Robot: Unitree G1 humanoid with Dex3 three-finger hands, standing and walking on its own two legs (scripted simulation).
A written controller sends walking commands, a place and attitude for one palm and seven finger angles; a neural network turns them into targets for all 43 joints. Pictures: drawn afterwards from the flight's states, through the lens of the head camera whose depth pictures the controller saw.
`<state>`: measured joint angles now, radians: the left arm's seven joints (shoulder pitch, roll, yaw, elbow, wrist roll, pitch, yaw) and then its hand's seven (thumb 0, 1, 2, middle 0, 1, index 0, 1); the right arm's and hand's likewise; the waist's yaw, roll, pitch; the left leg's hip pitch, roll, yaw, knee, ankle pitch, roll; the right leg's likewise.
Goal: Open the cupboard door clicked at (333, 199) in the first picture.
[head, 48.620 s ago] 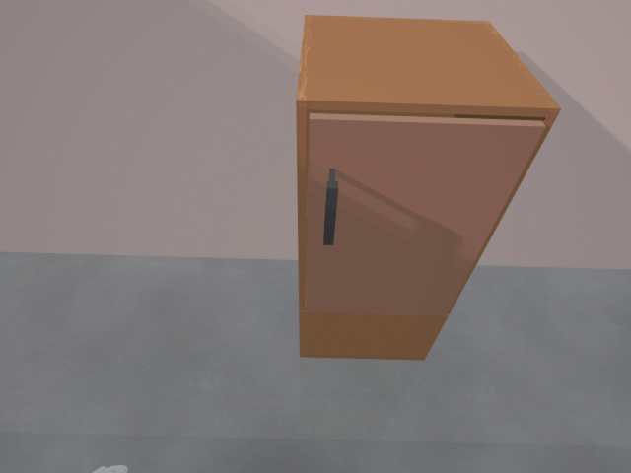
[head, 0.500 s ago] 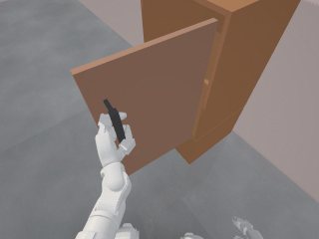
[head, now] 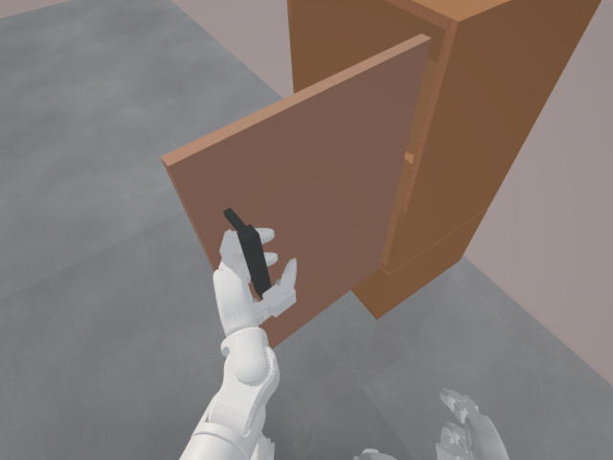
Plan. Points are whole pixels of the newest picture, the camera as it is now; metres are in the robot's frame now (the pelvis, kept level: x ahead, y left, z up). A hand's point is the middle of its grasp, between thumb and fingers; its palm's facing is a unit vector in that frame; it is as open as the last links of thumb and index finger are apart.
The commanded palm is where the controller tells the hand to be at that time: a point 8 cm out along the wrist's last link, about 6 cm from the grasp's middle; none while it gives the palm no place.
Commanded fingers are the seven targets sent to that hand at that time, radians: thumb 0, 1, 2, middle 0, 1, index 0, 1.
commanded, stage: open thumb and fingers to let go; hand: left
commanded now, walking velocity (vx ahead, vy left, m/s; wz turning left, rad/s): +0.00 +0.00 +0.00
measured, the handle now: (249, 256) +0.37 +0.09 +0.06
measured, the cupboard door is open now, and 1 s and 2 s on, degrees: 94 96 96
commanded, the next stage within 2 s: slide the hand sideways off the handle in 0.54 s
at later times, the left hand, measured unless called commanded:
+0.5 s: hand (275, 279) +0.34 +0.06 +0.05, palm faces +0.27 -0.96 -0.01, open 14.5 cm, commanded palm +0.30 +0.10 +0.05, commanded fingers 0.00 -0.50 0.30 -0.15 -0.30 -0.15 -0.30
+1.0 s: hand (274, 312) +0.29 +0.05 +0.05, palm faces -0.18 -0.98 +0.05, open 16.1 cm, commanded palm +0.27 +0.12 +0.05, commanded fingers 0.00 -0.50 0.30 -0.15 -0.30 -0.15 -0.30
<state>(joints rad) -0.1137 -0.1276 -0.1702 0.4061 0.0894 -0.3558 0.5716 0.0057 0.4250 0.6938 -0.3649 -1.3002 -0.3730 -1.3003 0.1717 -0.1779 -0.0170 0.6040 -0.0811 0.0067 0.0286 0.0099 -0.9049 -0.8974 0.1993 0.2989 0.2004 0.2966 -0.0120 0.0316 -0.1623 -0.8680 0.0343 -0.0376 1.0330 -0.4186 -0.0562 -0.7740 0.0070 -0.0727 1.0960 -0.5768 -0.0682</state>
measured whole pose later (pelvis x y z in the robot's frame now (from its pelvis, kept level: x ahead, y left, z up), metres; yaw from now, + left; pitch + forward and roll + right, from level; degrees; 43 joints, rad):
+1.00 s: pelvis -0.01 +0.04 +0.00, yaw -2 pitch +13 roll +0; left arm -0.05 -0.02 -0.24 0.31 -0.03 -0.39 0.14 -0.01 -0.50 0.30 -0.17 -0.32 -0.19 -0.33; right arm 0.25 -0.21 -0.01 0.52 -0.02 0.03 0.04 0.01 -0.90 -0.90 0.20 0.30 0.20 0.30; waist -0.03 0.03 -0.13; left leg -0.88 0.03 0.01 1.08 -0.43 0.00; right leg -0.78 0.00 -0.03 1.10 -0.55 -0.01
